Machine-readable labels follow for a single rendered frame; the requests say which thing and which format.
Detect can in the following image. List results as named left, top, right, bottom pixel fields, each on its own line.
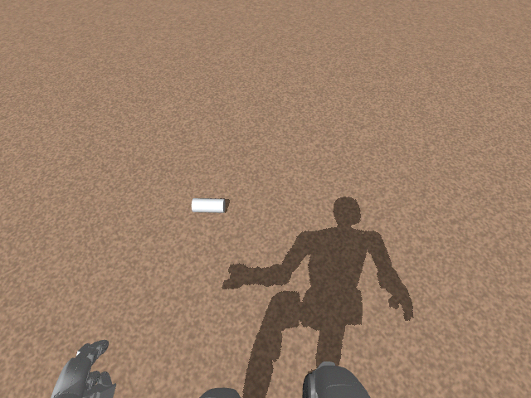
left=192, top=198, right=226, bottom=213

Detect left robot hand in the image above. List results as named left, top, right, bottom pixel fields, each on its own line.
left=51, top=340, right=116, bottom=398

